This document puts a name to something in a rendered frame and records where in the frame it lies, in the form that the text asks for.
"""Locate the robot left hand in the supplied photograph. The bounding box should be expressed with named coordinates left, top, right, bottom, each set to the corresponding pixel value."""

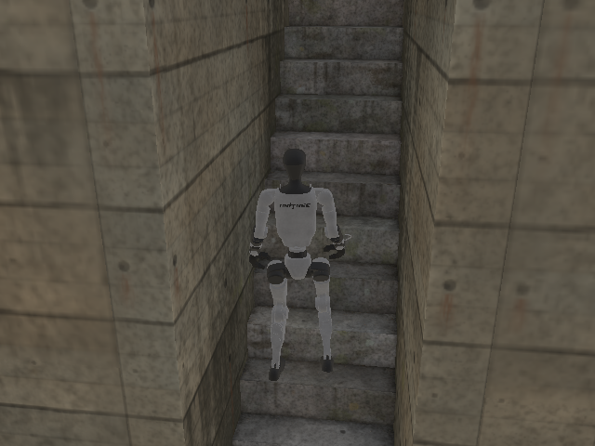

left=249, top=252, right=271, bottom=269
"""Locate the left robot upper arm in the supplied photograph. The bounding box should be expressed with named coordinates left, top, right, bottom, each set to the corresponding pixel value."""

left=254, top=189, right=276, bottom=239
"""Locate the robot left thigh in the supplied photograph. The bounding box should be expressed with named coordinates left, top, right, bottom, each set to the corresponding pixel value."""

left=267, top=260, right=289, bottom=322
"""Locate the robot right hand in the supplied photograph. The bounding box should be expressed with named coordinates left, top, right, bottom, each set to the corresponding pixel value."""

left=324, top=244, right=345, bottom=259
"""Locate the robot left shin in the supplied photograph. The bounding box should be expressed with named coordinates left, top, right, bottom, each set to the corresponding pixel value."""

left=271, top=306, right=286, bottom=369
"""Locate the right robot forearm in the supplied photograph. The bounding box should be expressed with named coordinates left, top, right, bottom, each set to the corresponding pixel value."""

left=330, top=224, right=345, bottom=250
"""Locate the left robot forearm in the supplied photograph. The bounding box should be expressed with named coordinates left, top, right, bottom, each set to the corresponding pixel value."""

left=249, top=225, right=264, bottom=256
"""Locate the right robot upper arm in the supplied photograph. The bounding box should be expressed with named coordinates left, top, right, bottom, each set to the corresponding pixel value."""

left=314, top=188, right=339, bottom=239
